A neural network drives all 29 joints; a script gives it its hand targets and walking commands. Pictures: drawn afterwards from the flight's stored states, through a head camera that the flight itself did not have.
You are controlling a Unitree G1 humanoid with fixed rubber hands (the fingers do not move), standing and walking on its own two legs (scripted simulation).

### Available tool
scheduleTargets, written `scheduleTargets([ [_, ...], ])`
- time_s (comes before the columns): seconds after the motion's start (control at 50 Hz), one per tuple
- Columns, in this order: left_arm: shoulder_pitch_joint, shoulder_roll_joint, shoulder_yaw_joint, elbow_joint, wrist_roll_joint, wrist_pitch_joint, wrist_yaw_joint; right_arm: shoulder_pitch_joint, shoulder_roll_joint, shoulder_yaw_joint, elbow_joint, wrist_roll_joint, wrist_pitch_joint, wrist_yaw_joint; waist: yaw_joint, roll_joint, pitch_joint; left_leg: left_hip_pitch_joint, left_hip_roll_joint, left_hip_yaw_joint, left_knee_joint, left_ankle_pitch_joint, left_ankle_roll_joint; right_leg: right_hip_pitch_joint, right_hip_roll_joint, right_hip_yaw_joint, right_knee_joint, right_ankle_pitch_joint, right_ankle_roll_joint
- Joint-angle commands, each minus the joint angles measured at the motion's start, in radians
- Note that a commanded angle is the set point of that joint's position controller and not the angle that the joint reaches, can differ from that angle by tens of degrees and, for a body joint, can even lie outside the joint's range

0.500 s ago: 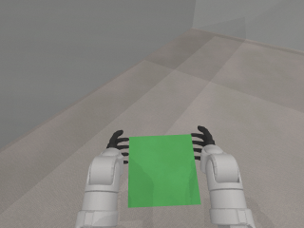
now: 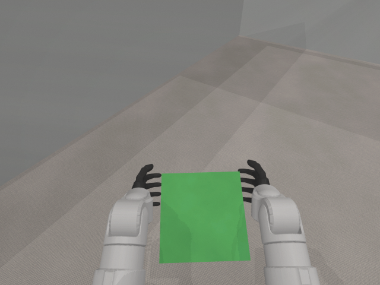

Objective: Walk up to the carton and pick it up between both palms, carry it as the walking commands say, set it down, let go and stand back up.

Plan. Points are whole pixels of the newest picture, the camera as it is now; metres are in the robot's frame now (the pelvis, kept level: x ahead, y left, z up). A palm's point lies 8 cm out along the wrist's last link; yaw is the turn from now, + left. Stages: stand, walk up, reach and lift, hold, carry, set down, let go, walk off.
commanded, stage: carry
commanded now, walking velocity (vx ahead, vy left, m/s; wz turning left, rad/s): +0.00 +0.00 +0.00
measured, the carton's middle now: (200, 220) +0.29 +0.00 -0.03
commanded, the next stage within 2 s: none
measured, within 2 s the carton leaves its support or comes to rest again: neither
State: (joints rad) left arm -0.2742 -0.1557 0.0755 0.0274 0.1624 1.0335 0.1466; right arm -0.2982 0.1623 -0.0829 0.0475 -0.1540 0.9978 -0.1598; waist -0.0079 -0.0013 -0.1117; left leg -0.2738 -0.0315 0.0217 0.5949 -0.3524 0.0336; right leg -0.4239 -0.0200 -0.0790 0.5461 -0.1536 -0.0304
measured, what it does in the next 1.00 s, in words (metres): stands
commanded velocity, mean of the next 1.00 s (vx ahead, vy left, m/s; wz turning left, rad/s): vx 0.00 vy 0.00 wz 0.00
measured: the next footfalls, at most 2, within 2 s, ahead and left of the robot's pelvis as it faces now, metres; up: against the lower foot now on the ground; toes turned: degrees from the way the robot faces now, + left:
none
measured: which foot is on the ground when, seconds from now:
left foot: down 0.00-1.00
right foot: down 0.00-1.00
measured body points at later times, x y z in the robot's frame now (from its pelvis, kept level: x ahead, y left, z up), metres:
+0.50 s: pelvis -0.01 +0.00 +0.00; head -0.03 +0.00 +0.45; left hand +0.29 +0.12 +0.07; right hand +0.30 -0.13 +0.07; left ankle -0.03 +0.10 -0.73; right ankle +0.08 -0.10 -0.73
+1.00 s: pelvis -0.01 +0.00 +0.00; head -0.03 +0.00 +0.45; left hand +0.29 +0.13 +0.07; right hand +0.30 -0.13 +0.08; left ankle -0.03 +0.10 -0.73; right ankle +0.08 -0.10 -0.73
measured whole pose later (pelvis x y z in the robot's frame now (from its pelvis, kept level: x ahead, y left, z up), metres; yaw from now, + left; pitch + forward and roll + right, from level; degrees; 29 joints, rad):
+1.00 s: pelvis -0.01 +0.00 +0.00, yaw +0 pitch +1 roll +0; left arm -0.28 -0.16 0.08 -0.01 0.15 1.08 0.16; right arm -0.31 0.17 -0.08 0.01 -0.15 1.05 -0.17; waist 0.00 0.00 -0.11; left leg -0.27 -0.03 0.03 0.58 -0.34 0.03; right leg -0.42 -0.02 -0.07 0.53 -0.13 -0.03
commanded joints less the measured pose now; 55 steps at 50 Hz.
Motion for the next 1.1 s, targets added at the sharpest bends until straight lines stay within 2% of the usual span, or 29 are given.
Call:
scheduleTargets([
  [0.0,-0.483,-0.91,-0.48,-0.151,-0.316,-0.058,-0.236,-0.378,0.978,0.478,-0.084,0.305,-0.016,0.232,0.001,-0.001,-0.259,-0.023,0.138,-0.089,-0.114,0.135,0.02,0.207,-0.131,0.118,-0.061,0.094,-0.03],
  [1.08,-0.504,-0.94,-0.504,-0.18,-0.356,0.001,-0.241,-0.405,1.008,0.504,-0.113,0.344,0.041,0.234,0.004,-0.002,-0.255,-0.017,0.135,-0.089,-0.126,0.125,0.018,0.204,-0.128,0.129,-0.08,0.069,-0.029],
])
